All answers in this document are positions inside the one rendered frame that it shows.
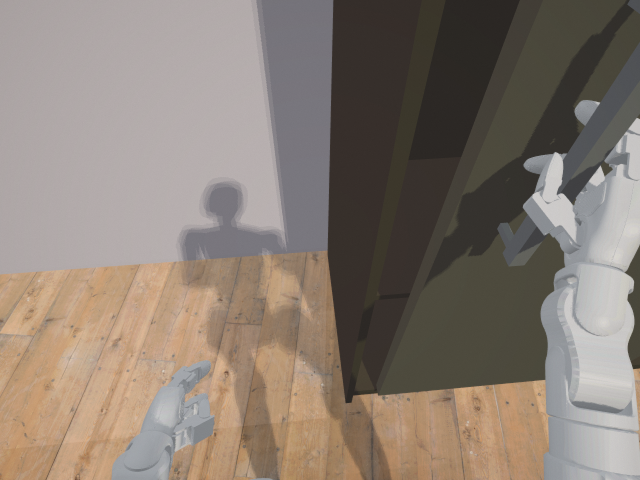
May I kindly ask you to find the left robot hand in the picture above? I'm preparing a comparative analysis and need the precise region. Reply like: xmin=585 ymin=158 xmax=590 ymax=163
xmin=140 ymin=360 xmax=215 ymax=455

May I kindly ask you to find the handle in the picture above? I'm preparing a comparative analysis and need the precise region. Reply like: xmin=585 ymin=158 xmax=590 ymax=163
xmin=497 ymin=0 xmax=640 ymax=266

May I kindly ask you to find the robot right forearm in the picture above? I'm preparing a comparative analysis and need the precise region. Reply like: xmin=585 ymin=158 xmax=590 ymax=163
xmin=541 ymin=262 xmax=640 ymax=480

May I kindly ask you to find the right robot hand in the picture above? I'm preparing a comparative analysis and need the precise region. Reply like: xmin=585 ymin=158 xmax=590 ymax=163
xmin=523 ymin=100 xmax=640 ymax=273

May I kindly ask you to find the robot left forearm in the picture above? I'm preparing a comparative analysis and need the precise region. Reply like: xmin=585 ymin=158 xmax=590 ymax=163
xmin=111 ymin=431 xmax=174 ymax=480

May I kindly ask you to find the wardrobe door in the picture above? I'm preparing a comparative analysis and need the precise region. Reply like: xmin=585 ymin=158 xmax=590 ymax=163
xmin=376 ymin=0 xmax=640 ymax=396

